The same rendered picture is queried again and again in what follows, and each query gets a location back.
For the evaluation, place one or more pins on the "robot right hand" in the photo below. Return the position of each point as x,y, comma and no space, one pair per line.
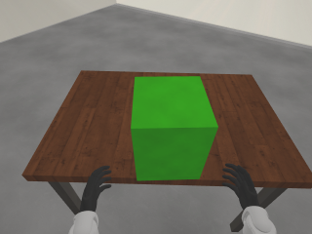
244,186

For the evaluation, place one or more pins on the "left robot forearm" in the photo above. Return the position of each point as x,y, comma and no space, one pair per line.
85,222

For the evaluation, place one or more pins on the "right robot forearm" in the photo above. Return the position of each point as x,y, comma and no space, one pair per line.
256,221

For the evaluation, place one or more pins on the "carton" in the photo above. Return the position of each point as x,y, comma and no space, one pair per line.
173,127

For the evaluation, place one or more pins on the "robot left hand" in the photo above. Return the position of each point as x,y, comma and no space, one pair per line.
93,189

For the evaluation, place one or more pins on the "table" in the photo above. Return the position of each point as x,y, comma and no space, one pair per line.
92,129

